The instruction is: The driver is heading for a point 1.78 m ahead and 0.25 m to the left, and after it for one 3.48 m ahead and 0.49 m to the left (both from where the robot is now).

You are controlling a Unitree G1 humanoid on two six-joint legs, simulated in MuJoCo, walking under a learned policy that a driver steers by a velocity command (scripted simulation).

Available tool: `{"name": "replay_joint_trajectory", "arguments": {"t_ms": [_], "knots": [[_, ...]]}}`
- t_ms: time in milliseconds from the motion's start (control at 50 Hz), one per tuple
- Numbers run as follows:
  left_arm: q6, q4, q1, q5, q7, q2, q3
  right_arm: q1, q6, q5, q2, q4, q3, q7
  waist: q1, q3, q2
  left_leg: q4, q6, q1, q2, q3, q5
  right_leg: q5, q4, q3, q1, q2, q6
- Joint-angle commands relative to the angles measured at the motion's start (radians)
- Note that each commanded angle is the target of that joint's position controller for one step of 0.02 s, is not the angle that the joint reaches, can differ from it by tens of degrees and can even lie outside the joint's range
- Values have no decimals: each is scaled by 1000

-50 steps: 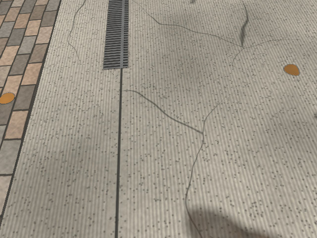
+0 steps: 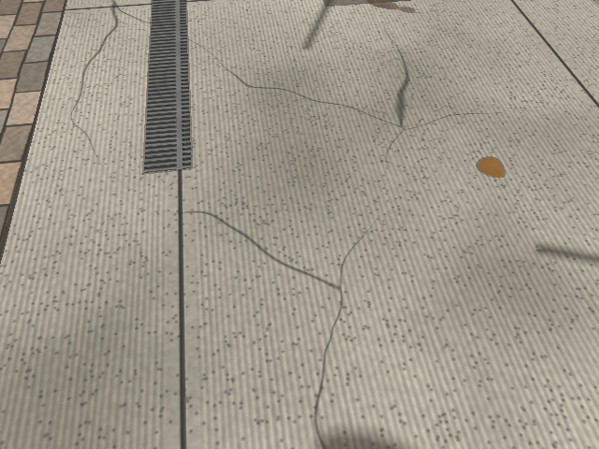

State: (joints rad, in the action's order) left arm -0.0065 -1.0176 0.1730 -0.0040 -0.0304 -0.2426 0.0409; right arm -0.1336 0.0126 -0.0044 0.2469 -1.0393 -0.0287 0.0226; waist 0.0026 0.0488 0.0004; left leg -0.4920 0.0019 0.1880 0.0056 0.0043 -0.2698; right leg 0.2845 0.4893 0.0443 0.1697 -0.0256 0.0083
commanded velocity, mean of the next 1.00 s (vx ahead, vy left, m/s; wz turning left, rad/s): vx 0.36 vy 0.00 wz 0.00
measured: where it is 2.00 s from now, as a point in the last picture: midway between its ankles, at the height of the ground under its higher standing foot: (307, 289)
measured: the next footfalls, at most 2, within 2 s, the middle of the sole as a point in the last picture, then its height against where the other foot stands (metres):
left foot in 0.72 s outside the picture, level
right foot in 1.30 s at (359, 361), level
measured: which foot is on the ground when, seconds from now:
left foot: down 0.00-0.32, up 0.34-0.70, down 0.72-1.00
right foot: down 0.00-0.74, up 0.76-1.00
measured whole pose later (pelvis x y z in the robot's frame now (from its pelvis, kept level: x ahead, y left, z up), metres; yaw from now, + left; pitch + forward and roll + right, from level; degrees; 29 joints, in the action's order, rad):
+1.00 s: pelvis +0.37 +0.04 +0.01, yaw +0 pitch +0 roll +2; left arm 0.08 -0.91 0.17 0.01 -0.02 -0.27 0.07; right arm -0.31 0.10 -0.01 0.25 -1.00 -0.04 -0.03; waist 0.05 0.02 0.04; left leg -0.27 -0.09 0.14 -0.09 0.07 -0.14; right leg 0.16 1.01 0.05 0.65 0.15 0.02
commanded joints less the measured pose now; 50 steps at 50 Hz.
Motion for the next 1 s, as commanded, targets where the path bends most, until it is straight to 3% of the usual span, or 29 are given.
{"name": "replay_joint_trajectory", "arguments": {"t_ms": [20,40,80,120,140,200,240,280,300,320,340,360,380,420,460,500,560,640,680,700,720,740,760,780,800,820,860,900,1000], "knots": [[10,21,5,0,-4,-112,18,3,8,0,115,27,-18,5,1,-35,-5,78,-25,-4,39,-37,155,-183,-76,37,14,46,20],[11,16,7,0,-5,-111,17,0,7,0,114,24,-17,5,1,-34,-5,79,-25,-3,38,-37,152,-180,-77,36,15,45,20],[8,-3,31,9,-6,-109,19,-25,3,8,118,8,-20,9,0,-38,-9,74,-41,13,12,-21,-133,98,-63,10,36,15,36],[16,8,27,17,-8,-113,21,-28,6,17,128,18,-23,12,2,44,-23,92,-81,90,30,-71,-426,380,-49,21,139,14,66],[29,14,27,21,-6,-108,19,-40,17,21,131,21,-23,12,5,79,-32,108,-103,106,55,-114,-480,408,-39,33,181,23,77],[78,35,-2,27,10,-67,13,-135,55,32,169,2,-39,3,29,80,-108,197,-190,16,188,-328,-511,257,95,-8,274,16,70],[96,45,-10,32,22,-49,10,-148,62,31,192,4,-47,-2,16,72,-156,280,-246,21,283,-469,-494,153,171,-52,254,15,74],[103,16,74,34,29,-42,10,-61,62,34,184,44,-44,-8,-47,69,-153,251,-215,137,246,-392,-406,142,54,-57,80,19,102],[104,-23,167,36,29,-59,18,14,60,36,162,77,-37,-12,-95,62,-120,180,-166,241,177,-285,-311,94,-44,-26,-81,30,113],[107,-64,283,35,25,-126,38,86,69,37,105,118,-22,-15,-136,55,29,-47,-90,368,58,-104,-155,149,-141,170,-203,126,154],[112,-92,395,37,32,-239,69,98,93,29,78,157,-16,-17,-149,20,274,-363,-29,551,-45,45,-125,56,-254,492,-382,310,245],[121,-84,396,16,39,-184,51,90,107,32,116,155,-26,-18,-137,19,217,-564,-29,688,-34,-28,-289,-106,-248,594,-439,385,289],[128,-72,365,6,42,-128,35,48,114,46,117,141,-27,-28,-99,23,130,-677,-51,747,8,-74,-256,-211,-215,517,-463,375,274],[125,-54,324,11,48,-106,22,56,118,49,101,142,-26,-41,-69,28,65,-711,-73,819,67,-51,-129,-340,-228,364,-466,342,229],[106,-50,321,10,42,-60,3,88,113,37,79,160,-25,-53,-58,30,77,-639,-61,759,101,-16,-42,-425,-272,238,-390,290,190],[94,-29,290,7,27,-67,-2,133,104,28,49,186,-14,-65,-50,47,78,-498,-29,662,92,26,65,-423,-327,147,-264,241,183],[96,-11,287,3,7,-127,7,268,95,24,14,245,8,-65,-71,87,87,-205,-6,427,34,82,242,-356,-412,57,-59,191,169],[104,-29,322,26,7,-147,22,289,87,38,85,282,-9,-66,-38,99,111,-51,-54,354,18,46,292,-439,-399,43,-168,255,146],[92,-21,302,17,7,-167,32,200,89,36,130,268,-33,-65,23,7,135,-52,-90,236,-18,57,249,-777,-256,18,-257,271,118],[80,-16,290,8,7,-167,34,75,85,37,158,233,-52,-60,88,-77,143,-65,-114,89,-46,75,219,-929,-102,-7,-258,253,100],[72,-5,282,1,8,-158,30,-85,78,40,189,185,-73,-53,159,-167,133,-67,-140,-129,-35,64,216,-920,101,-27,-164,215,74],[71,20,307,-20,10,-108,12,-250,70,27,259,151,-90,-42,186,-301,-20,-86,-199,-428,175,-196,145,-539,435,-53,81,145,53],[93,13,446,4,24,52,-25,-284,73,9,276,128,-85,-58,88,-462,-310,124,-359,-642,389,-723,-162,256,767,29,382,-43,11],[119,21,343,32,29,-64,0,-224,79,18,185,134,-61,-63,113,-331,-196,239,-306,-529,347,-770,-266,267,885,116,484,2,36],[133,61,233,56,31,-119,17,-127,88,21,151,149,-51,-62,88,-164,-135,257,-265,-361,326,-605,-208,172,892,77,542,52,55],[137,71,187,50,21,-120,18,-42,97,15,136,166,-45,-65,50,-101,-27,280,-248,-195,295,-479,-67,69,843,59,487,108,58],[118,71,201,28,10,-97,29,13,109,-9,98,163,-35,-72,-19,-71,-47,324,-229,-8,227,-311,75,-16,759,57,369,171,56],[96,76,212,26,7,-68,30,-6,111,-2,88,144,-31,-70,-39,-53,-70,368,-241,56,203,-243,89,-17,691,44,348,187,47],[89,156,16,5,5,-85,38,-114,105,1,150,111,-43,-32,-2,11,-33,420,-250,14,204,-179,149,-235,430,26,529,204,-8]]}}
